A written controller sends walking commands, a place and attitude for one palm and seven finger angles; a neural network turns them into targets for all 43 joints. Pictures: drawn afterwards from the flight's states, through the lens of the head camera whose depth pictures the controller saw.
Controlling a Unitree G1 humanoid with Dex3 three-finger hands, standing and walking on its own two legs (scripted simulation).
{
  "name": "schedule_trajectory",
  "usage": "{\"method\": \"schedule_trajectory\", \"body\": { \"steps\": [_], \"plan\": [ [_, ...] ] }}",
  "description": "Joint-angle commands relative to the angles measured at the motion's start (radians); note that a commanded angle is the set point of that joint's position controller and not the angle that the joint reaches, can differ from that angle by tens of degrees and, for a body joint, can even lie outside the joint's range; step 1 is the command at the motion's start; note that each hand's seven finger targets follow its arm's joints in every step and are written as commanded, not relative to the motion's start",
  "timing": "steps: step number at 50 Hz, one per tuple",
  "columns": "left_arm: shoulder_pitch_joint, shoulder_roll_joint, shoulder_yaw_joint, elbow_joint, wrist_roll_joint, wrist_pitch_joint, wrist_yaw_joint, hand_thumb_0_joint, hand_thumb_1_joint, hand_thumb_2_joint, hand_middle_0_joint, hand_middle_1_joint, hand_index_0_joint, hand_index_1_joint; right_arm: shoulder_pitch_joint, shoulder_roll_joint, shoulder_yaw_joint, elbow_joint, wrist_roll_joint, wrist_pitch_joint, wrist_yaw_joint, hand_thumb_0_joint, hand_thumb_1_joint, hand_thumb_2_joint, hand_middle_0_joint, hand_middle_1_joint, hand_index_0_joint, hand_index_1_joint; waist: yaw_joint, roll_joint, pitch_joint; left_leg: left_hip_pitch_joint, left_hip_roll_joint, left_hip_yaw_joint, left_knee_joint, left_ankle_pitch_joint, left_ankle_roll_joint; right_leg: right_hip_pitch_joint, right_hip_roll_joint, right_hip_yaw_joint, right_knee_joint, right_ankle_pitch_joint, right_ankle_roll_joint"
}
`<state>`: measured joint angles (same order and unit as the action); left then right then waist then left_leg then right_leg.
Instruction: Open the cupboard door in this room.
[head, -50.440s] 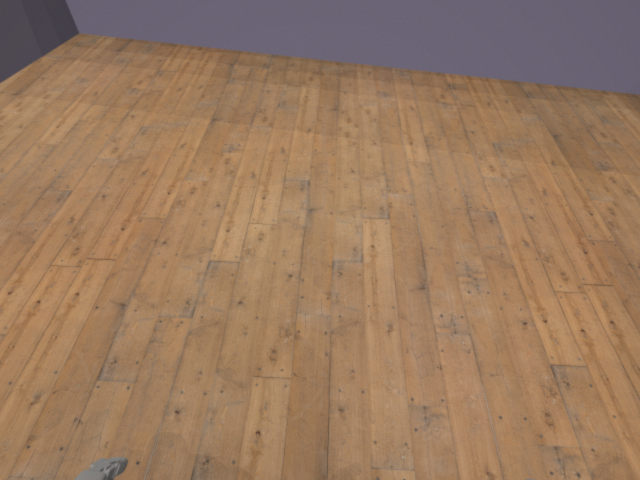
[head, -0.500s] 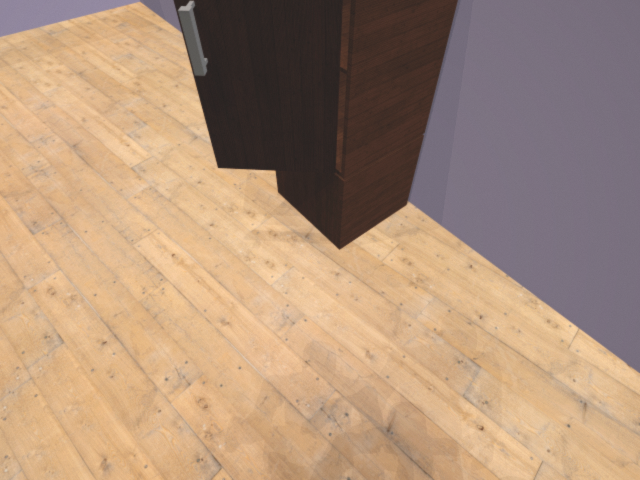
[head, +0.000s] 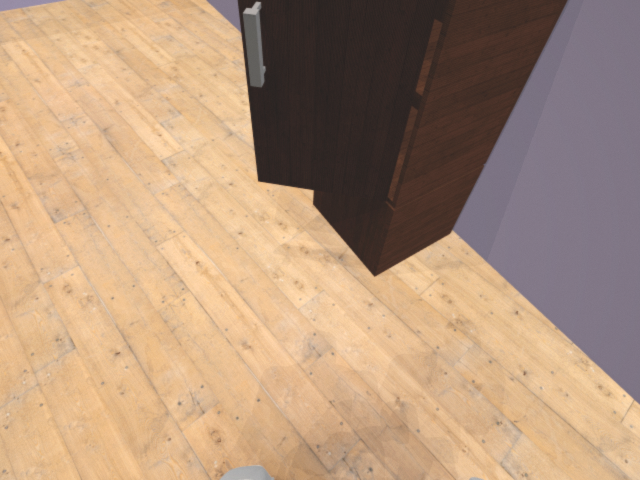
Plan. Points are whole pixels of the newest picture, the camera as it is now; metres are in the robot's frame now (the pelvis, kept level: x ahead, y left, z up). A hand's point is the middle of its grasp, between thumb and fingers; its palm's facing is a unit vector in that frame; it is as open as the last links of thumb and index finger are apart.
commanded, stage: take the last steps up to it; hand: left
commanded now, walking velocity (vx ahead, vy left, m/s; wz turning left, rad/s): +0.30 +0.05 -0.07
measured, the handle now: (257, 45) +0.88 +0.23 +0.07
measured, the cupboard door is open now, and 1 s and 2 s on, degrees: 47 47 47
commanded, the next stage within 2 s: come to a stop and stand still in 0.52 s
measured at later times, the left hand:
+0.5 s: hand (212, 401) +0.23 +0.18 -0.14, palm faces +0.01 -0.98 -0.22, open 7.2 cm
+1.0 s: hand (183, 336) +0.33 +0.27 -0.17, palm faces -0.03 -0.98 -0.20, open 7.3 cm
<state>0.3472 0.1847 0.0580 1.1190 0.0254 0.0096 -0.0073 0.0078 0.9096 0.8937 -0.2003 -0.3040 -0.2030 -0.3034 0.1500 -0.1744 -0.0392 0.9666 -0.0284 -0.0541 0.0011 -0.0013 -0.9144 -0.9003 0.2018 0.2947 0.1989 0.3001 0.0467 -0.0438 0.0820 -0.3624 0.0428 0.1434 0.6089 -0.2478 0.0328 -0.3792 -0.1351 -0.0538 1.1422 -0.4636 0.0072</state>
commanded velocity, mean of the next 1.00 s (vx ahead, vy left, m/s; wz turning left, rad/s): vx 0.05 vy -0.04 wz -0.01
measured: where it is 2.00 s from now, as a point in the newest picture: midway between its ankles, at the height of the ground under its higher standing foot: (312, 457)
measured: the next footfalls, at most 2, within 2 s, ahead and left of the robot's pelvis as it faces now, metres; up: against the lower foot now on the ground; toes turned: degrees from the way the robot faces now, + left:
right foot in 0.26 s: +0.20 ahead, -0.09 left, +0.00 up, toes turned -9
left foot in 0.70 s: +0.35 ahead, +0.14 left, +0.00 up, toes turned -2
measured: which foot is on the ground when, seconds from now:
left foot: down 0.00-0.26, up 0.28-0.68, down 0.70-1.00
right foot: up 0.00-0.24, down 0.26-0.70, up 0.72-1.00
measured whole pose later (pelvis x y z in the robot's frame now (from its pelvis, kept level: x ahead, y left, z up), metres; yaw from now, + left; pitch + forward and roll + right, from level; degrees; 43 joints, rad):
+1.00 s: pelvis +0.27 +0.07 +0.01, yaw -5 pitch +1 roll -3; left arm 0.20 0.22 0.08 0.99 0.03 0.07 0.01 0.00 0.91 0.89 -0.20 -0.30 -0.20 -0.30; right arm 0.10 -0.15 -0.03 1.00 -0.02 0.01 -0.05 0.00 -0.91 -0.90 0.21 0.30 0.21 0.30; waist 0.02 -0.01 0.08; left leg -0.36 0.07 0.14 0.50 -0.15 0.07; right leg -0.48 -0.01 0.00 1.11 -0.44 0.05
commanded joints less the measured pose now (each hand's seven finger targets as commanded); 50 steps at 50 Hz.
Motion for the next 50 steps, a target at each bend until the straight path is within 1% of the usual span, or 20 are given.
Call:
{"method": "schedule_trajectory", "body": {
  "steps": [1,8,11,12,13,14,15,17,20,23,29,32,33,34,35,36,37,39,41,50],
  "plan": [
    [-0.054,0.013,0.007,-0.114,0.002,-0.030,-0.013,0.000,0.900,0.900,-0.200,-0.300,-0.200,-0.300,0.158,-0.138,-0.027,0.019,-0.003,-0.008,-0.022,0.000,-0.900,-0.900,0.200,0.300,0.200,0.300,-0.051,0.157,-0.039,0.125,0.265,-0.262,-0.440,-0.102,0.124,-0.189,-0.025,0.005,-0.008,0.115,-0.009],
    [-0.121,0.028,0.011,-0.165,0.001,-0.033,-0.018,0.000,0.900,0.900,-0.200,-0.300,-0.200,-0.300,0.155,-0.145,-0.035,0.041,-0.006,-0.003,-0.008,0.000,-0.900,-0.900,0.200,0.300,0.200,0.300,-0.032,0.086,-0.029,0.126,0.245,-0.175,-0.434,-0.105,0.147,0.009,0.031,-0.041,-0.428,0.181,-0.007],
    [-0.058,0.059,0.022,-0.146,0.005,-0.038,-0.015,0.000,0.900,0.900,-0.200,-0.300,-0.200,-0.300,0.140,-0.135,-0.027,0.053,-0.001,0.005,-0.006,0.000,-0.900,-0.900,0.200,0.300,0.200,0.300,0.010,0.059,-0.020,0.050,0.178,-0.119,-0.296,-0.147,0.090,0.213,0.067,-0.061,-0.583,0.229,-0.011],
    [0.020,0.103,0.033,-0.126,0.007,-0.045,-0.010,0.000,0.900,0.900,-0.200,-0.300,-0.200,-0.300,0.131,-0.111,-0.021,0.052,0.004,0.004,-0.003,0.000,-0.900,-0.900,0.200,0.300,0.200,0.300,0.048,-0.015,-0.030,-0.036,0.100,-0.060,-0.133,-0.161,0.049,0.345,0.029,0.021,-0.676,0.163,-0.033],
    [0.118,0.186,0.047,-0.101,0.010,-0.060,-0.002,0.000,0.900,0.900,-0.200,-0.300,-0.200,-0.300,0.135,-0.067,-0.014,0.031,0.013,0.005,0.007,0.000,-0.900,-0.900,0.200,0.300,0.200,0.300,0.081,-0.230,-0.038,-0.218,-0.030,0.035,0.155,-0.235,-0.010,0.467,-0.180,0.349,-0.850,0.058,-0.126],
    [0.163,0.235,0.053,-0.099,-0.006,-0.061,0.007,0.000,0.900,0.900,-0.200,-0.300,-0.200,-0.300,0.122,-0.090,-0.017,0.008,0.008,0.009,0.009,0.000,-0.900,-0.900,0.200,0.300,0.200,0.300,0.082,-0.277,-0.057,-0.293,-0.032,-0.028,0.398,-0.377,-0.022,0.456,-0.332,0.586,-0.991,-0.048,-0.224],
    [0.108,0.189,0.042,-0.108,-0.009,-0.068,0.015,0.000,0.900,0.900,-0.200,-0.300,-0.200,-0.300,0.075,-0.118,-0.026,0.016,0.003,0.011,0.006,0.000,-0.900,-0.900,0.200,0.300,0.200,0.300,0.059,-0.216,-0.010,-0.334,0.008,-0.131,0.509,-0.257,-0.022,0.379,-0.306,0.582,-1.006,-0.033,-0.222],
    [0.003,0.116,0.020,-0.137,-0.013,-0.080,0.019,0.000,0.900,0.900,-0.200,-0.300,-0.200,-0.300,0.079,-0.091,-0.025,0.037,0.003,0.013,0.007,0.000,-0.900,-0.900,0.200,0.300,0.200,0.300,-0.004,-0.065,-0.035,-0.293,0.061,-0.162,0.495,-0.082,-0.047,0.321,-0.232,0.343,-0.971,0.219,-0.181],
    [-0.008,0.081,0.010,-0.121,-0.013,-0.103,0.017,0.000,0.900,0.900,-0.200,-0.300,-0.200,-0.300,0.137,-0.039,-0.014,0.068,0.004,0.027,0.012,0.000,-0.900,-0.900,0.200,0.300,0.200,0.300,-0.042,-0.062,-0.088,-0.198,0.064,-0.115,0.370,-0.021,-0.078,0.312,-0.159,0.124,-0.932,0.605,-0.153],
    [0.021,0.093,0.009,-0.085,-0.010,-0.109,0.016,0.000,0.900,0.900,-0.200,-0.300,-0.200,-0.300,0.105,-0.014,-0.012,0.058,0.011,0.030,0.018,0.000,-0.900,-0.900,0.200,0.300,0.200,0.300,-0.029,-0.054,-0.104,-0.187,0.044,-0.072,0.241,0.006,-0.091,0.361,-0.144,0.078,-0.915,0.729,-0.156],
    [0.044,0.124,0.010,-0.034,-0.005,-0.089,0.018,0.000,0.900,0.900,-0.200,-0.300,-0.200,-0.300,0.005,-0.019,-0.008,0.022,0.011,0.020,0.028,0.000,-0.900,-0.900,0.200,0.300,0.200,0.300,-0.005,-0.135,-0.027,-0.117,0.005,-0.034,0.033,0.023,-0.066,0.336,-0.145,0.049,-0.880,0.657,-0.139],
    [0.018,0.111,0.004,-0.025,-0.011,-0.074,0.025,0.000,0.900,0.900,-0.200,-0.300,-0.200,-0.300,0.102,-0.042,-0.004,0.059,0.006,0.005,0.012,0.000,-0.900,-0.900,0.200,0.300,0.200,0.300,-0.069,-0.079,-0.046,0.132,-0.031,-0.017,-0.160,0.150,-0.045,0.251,-0.080,-0.001,-0.720,0.684,-0.084],
    [0.041,0.077,-0.010,-0.026,-0.011,-0.066,0.029,0.000,0.900,0.900,-0.200,-0.300,-0.200,-0.300,0.186,-0.095,-0.012,0.087,0.001,-0.002,0.000,0.000,-0.900,-0.900,0.200,0.300,0.200,0.300,-0.089,0.036,-0.121,0.314,0.055,-0.099,-0.156,0.412,-0.020,0.159,-0.021,-0.026,-0.563,0.582,-0.040],
    [0.093,0.031,-0.024,-0.031,-0.023,-0.059,0.040,0.000,0.900,0.900,-0.200,-0.300,-0.200,-0.300,0.249,-0.170,-0.020,0.095,-0.002,-0.003,-0.019,0.000,-0.900,-0.900,0.200,0.300,0.200,0.300,-0.092,0.186,-0.219,0.456,0.254,-0.296,-0.113,0.797,0.077,0.045,0.052,-0.065,-0.451,0.239,0.009],
    [0.114,0.014,-0.034,-0.033,-0.024,-0.045,0.052,0.000,0.900,0.900,-0.200,-0.300,-0.200,-0.300,0.258,-0.190,-0.019,0.096,0.008,0.013,-0.030,0.000,-0.900,-0.900,0.200,0.300,0.200,0.300,-0.090,0.224,-0.236,0.379,0.353,-0.330,-0.171,0.977,0.150,0.104,0.087,-0.025,-0.329,-0.159,0.019],
    [0.125,0.025,-0.031,-0.026,-0.023,-0.020,0.055,0.000,0.900,0.900,-0.200,-0.300,-0.200,-0.300,0.187,-0.192,-0.011,0.081,0.011,0.023,-0.043,0.000,-0.900,-0.900,0.200,0.300,0.200,0.300,-0.062,0.216,-0.221,0.330,0.354,-0.337,-0.198,0.946,0.163,0.088,0.087,0.013,-0.254,-0.206,0.023],
    [0.103,0.040,-0.025,-0.018,-0.021,0.000,0.057,0.000,0.900,0.900,-0.200,-0.300,-0.200,-0.300,0.144,-0.193,-0.012,0.070,0.012,0.032,-0.056,0.000,-0.900,-0.900,0.200,0.300,0.200,0.300,-0.064,0.294,-0.201,0.281,0.358,-0.356,-0.221,0.917,0.162,0.069,0.077,0.041,-0.185,-0.187,0.027],
    [0.037,0.071,-0.011,-0.048,-0.016,0.025,0.050,0.000,0.900,0.900,-0.200,-0.300,-0.200,-0.300,0.099,-0.177,-0.017,0.049,0.012,0.050,-0.066,0.000,-0.900,-0.900,0.200,0.300,0.200,0.300,-0.068,0.209,-0.100,0.142,0.360,-0.324,-0.239,0.830,0.180,0.029,0.065,0.070,-0.103,-0.139,0.027],
    [0.022,0.069,0.005,-0.079,-0.011,0.043,0.041,0.000,0.900,0.900,-0.200,-0.300,-0.200,-0.300,0.084,-0.198,-0.033,0.037,0.010,0.061,-0.072,0.000,-0.900,-0.900,0.200,0.300,0.200,0.300,-0.061,0.125,-0.139,0.170,0.357,-0.304,-0.245,0.689,0.186,-0.028,0.081,0.070,-0.037,-0.095,0.028],
    [-0.047,0.078,0.032,-0.166,0.003,0.067,0.014,0.000,0.900,0.900,-0.200,-0.300,-0.200,-0.300,0.052,-0.192,-0.050,0.010,-0.001,0.061,-0.055,0.000,-0.900,-0.900,0.200,0.300,0.200,0.300,-0.055,0.179,-0.149,0.107,0.307,-0.281,-0.371,0.034,0.120,-0.081,0.092,0.066,-0.070,0.044,0.036]
  ]
}}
